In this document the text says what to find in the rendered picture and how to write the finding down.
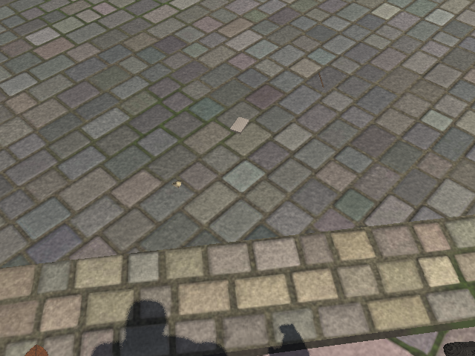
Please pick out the robot right hand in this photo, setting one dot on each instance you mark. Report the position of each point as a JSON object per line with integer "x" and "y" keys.
{"x": 460, "y": 349}

